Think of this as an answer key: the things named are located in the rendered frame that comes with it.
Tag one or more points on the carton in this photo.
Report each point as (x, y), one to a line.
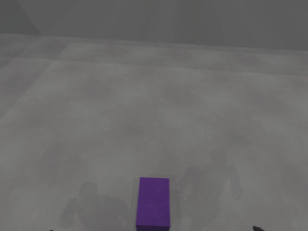
(153, 210)

